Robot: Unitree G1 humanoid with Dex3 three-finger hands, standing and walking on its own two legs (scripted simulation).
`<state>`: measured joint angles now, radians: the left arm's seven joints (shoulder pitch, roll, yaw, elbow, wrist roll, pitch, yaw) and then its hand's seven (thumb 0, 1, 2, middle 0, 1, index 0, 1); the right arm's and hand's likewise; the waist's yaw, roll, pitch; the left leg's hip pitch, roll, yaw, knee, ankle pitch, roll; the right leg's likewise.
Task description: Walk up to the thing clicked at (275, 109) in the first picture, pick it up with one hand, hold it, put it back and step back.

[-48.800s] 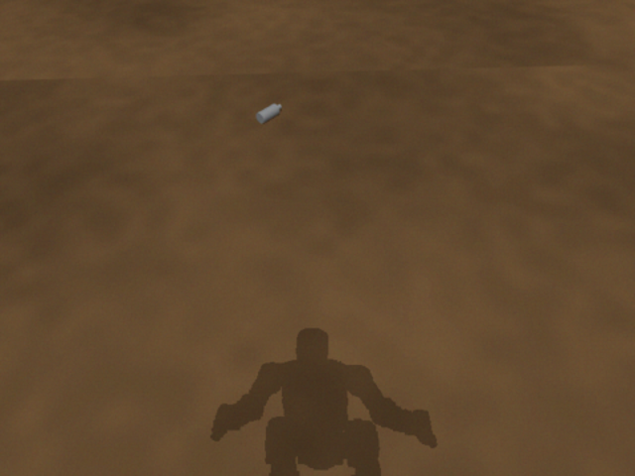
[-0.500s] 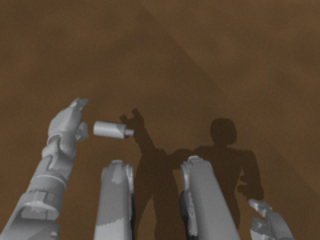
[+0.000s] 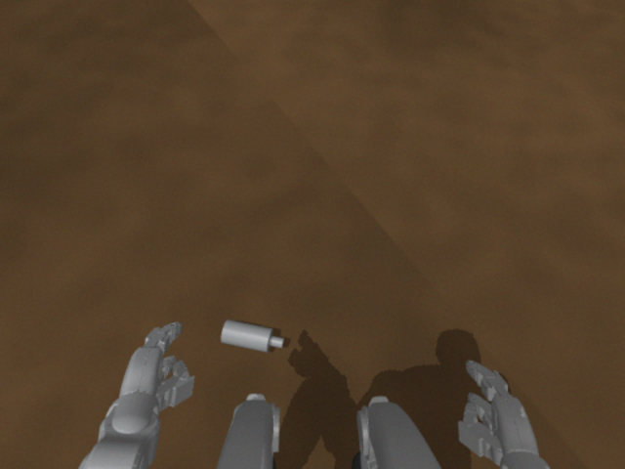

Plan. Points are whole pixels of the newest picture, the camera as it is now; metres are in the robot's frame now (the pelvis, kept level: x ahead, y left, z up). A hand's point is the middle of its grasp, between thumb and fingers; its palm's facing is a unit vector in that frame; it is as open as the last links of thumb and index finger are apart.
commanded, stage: home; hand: left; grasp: from above
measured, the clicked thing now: (253, 337) +0.46 +0.16 -0.60
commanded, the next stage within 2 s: none
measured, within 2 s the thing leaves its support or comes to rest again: neither
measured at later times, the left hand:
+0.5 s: hand (147, 404) +0.20 +0.18 +0.04, palm faces +0.08 -0.98 -0.20, open 7.4 cm
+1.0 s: hand (153, 400) +0.21 +0.18 +0.04, palm faces +0.07 -0.98 -0.21, open 7.4 cm
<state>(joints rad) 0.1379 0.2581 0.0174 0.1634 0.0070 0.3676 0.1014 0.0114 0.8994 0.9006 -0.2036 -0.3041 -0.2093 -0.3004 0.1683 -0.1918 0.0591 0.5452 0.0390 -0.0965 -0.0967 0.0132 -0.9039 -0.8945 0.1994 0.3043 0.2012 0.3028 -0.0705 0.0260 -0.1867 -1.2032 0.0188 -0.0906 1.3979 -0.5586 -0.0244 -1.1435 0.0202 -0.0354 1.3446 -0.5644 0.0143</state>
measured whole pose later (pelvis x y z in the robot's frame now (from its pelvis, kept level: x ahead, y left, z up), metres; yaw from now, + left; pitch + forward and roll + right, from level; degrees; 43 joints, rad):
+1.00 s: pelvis +0.05 +0.00 +0.08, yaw +2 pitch +10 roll -2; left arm 0.50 0.22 0.03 -0.13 -0.05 0.45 0.02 0.01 0.91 0.90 -0.20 -0.30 -0.20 -0.30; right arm 0.30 -0.22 0.03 0.54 0.00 -0.22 -0.17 0.02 -0.90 -0.89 0.20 0.30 0.20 0.30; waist -0.05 0.04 -0.16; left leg -0.69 0.02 -0.08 1.01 -0.49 -0.02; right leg -0.63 0.01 -0.03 0.95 -0.49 0.01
